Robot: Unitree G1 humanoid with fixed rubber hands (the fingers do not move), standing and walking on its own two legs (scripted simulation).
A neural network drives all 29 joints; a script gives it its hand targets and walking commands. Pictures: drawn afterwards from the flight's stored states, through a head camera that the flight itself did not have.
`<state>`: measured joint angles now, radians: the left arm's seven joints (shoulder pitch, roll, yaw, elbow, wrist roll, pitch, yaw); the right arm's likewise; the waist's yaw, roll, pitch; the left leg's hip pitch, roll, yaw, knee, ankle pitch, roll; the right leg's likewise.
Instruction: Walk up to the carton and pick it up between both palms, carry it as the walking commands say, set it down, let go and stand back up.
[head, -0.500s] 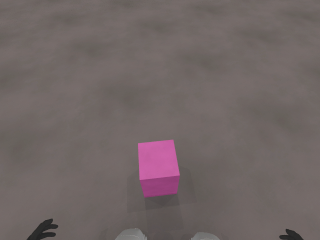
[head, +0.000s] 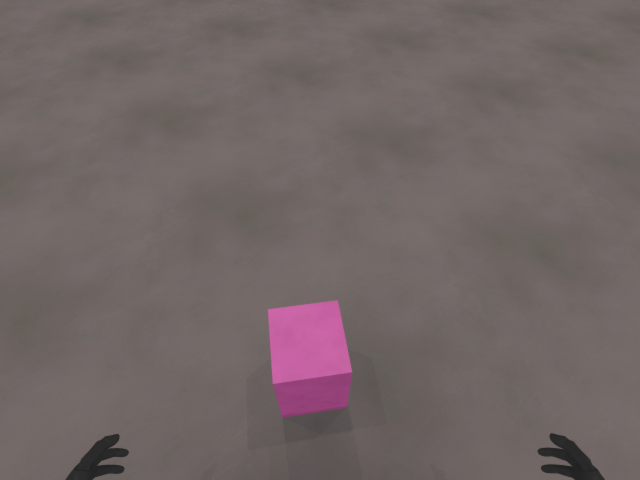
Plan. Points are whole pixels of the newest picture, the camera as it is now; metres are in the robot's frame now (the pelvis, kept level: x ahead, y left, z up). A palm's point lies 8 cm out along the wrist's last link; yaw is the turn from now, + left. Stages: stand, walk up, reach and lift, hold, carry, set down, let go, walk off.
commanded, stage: walk up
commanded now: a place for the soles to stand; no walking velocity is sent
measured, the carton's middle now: (309, 360) +0.51 +0.07 -0.63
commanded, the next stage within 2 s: reach and lift in 1.96 s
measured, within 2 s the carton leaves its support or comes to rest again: neither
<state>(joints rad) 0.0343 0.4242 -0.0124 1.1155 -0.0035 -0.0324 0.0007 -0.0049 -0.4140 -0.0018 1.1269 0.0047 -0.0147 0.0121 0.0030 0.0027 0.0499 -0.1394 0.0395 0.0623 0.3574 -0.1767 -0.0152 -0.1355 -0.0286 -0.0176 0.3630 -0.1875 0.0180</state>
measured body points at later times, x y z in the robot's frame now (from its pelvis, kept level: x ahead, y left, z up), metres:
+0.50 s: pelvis +0.07 -0.01 -0.02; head +0.11 -0.01 +0.42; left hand +0.10 +0.34 -0.12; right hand +0.23 -0.33 -0.12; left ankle +0.14 +0.11 -0.75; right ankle +0.02 -0.13 -0.74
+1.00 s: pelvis +0.09 -0.02 -0.02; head +0.12 -0.02 +0.42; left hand +0.17 +0.34 -0.11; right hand +0.29 -0.32 -0.12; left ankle +0.14 +0.11 -0.75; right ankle +0.09 -0.14 -0.75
